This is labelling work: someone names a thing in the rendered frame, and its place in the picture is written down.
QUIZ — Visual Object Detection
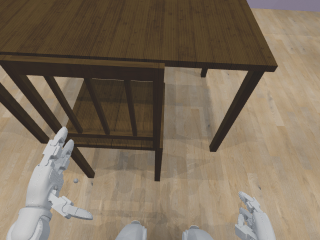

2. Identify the left robot shin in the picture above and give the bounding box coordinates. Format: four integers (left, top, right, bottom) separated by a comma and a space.
131, 220, 141, 225

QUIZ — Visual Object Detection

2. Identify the right robot hand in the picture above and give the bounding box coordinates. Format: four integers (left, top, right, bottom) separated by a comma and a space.
235, 191, 276, 240

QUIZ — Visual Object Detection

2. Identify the table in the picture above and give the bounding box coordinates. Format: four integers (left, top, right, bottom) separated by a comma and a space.
0, 0, 278, 152

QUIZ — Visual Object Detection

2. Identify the chair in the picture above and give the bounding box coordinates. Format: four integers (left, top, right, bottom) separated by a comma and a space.
0, 54, 165, 182

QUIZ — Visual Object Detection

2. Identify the robot left thigh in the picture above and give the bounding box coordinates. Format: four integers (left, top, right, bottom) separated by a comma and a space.
115, 223, 147, 240

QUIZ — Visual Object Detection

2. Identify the left robot hand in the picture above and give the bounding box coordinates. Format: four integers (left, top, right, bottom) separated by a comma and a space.
25, 126, 93, 220

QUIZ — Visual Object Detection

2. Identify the robot left forearm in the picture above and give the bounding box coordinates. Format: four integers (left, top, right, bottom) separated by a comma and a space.
6, 206, 53, 240

